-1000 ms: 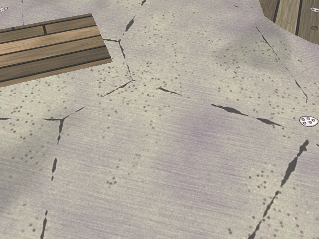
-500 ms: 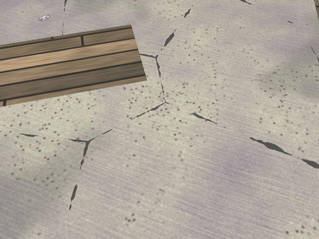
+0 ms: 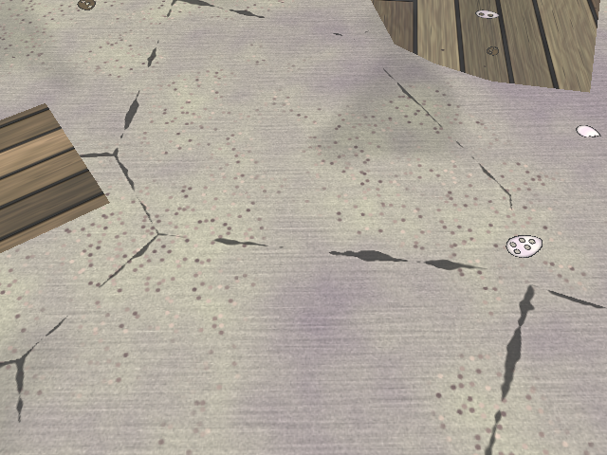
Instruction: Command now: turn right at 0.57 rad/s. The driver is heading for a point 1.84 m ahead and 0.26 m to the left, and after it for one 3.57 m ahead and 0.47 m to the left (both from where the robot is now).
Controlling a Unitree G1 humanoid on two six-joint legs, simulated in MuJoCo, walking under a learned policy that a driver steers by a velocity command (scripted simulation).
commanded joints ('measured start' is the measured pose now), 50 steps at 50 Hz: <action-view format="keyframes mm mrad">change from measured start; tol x16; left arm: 1 86 93 21 -44 9 -30 10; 3 127 322 75 -61 21 -44 22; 11 -4 37 -27 -37 13 -73 60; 50 -13 115 2 -46 -3 -60 76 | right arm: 1 20 -170 -52 -36 8 2 5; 50 5 -198 -75 -49 11 26 21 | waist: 1 46 71 -116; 3 69 -325 -35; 6 -1 -122 -27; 26 -16 -95 -82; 29 -50 273 -39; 32 29 51 -6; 50 5 132 -102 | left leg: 1 3 188 -108 33 180 66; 3 -351 -77 -80 418 -411 -48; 9 -182 -41 -181 515 -124 -41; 24 -41 -84 -142 164 -243 14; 27 128 -59 -232 -149 33 65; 29 185 309 -706 -218 630 287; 34 194 87 -466 -201 462 221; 50 132 56 -673 -112 456 187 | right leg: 1 169 22 12 -303 179 -44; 3 157 -401 574 -423 560 -251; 9 180 -175 194 -382 725 -188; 24 214 -286 180 -285 688 -229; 27 87 -212 79 -137 484 -115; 29 -244 66 -15 247 -222 -9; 35 -260 2 72 392 28 45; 50 -48 45 95 -23 11 13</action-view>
